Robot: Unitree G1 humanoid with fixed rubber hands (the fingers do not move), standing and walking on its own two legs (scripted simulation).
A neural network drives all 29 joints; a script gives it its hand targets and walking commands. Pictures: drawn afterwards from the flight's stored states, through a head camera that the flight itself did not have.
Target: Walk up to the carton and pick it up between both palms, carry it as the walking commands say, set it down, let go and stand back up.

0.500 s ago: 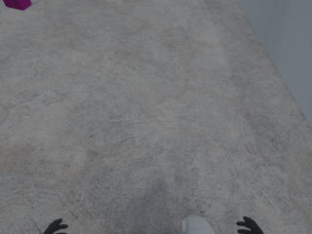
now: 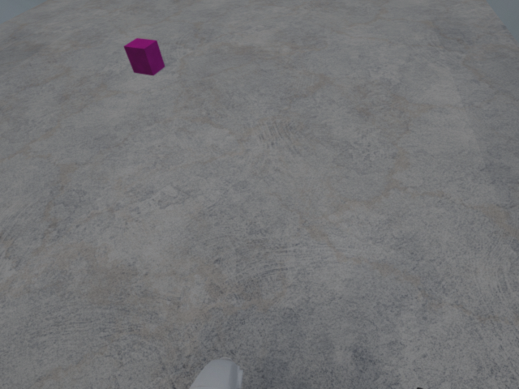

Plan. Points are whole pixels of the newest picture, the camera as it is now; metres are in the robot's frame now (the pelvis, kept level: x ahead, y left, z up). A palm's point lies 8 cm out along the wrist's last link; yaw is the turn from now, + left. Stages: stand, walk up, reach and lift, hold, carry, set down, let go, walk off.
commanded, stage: walk up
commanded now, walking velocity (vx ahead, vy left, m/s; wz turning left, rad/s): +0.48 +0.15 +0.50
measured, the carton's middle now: (145, 56) +2.79 +1.08 -0.66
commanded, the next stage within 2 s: none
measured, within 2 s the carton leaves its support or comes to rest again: neither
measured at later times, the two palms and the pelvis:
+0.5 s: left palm (78, 329) +0.26 +0.39 -0.14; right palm (339, 292) +0.32 -0.13 -0.13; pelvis +0.25 +0.13 -0.01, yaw +11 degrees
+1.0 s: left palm (107, 211) +0.57 +0.43 -0.14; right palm (301, 223) +0.51 -0.08 -0.15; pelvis +0.54 +0.16 -0.02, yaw +16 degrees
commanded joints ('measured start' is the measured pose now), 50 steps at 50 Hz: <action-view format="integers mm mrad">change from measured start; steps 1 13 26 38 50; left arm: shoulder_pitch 3 162 -63 -500 -51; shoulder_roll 101 185 -50 -14 56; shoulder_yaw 20 64 37 26 54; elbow -30 122 40 -71 143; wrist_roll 8 -8 32 -2 23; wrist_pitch -31 -13 37 20 -31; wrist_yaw -25 6 -70 -77 -39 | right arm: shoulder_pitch -35 -177 69 373 197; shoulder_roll -25 -20 -8 34 49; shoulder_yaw -3 -1 2 26 -14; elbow -38 -25 155 255 183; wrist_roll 18 17 41 26 9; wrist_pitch -8 -28 -105 -103 -90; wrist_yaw -6 -5 -90 -126 -100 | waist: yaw -5 -4 28 -103 56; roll -235 -305 23 131 -142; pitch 171 55 55 179 -16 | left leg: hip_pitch -119 278 453 730 81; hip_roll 36 -32 240 204 109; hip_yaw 33 321 -79 40 51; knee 20 -663 -974 -969 167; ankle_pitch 89 -120 247 558 -148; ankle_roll -12 95 174 110 69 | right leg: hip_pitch -126 156 -485 -650 77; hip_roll -194 -267 -114 13 -310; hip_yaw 82 -107 104 -8 394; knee -222 115 793 372 -59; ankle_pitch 67 1113 100 225 504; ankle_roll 16 -43 35 3 -147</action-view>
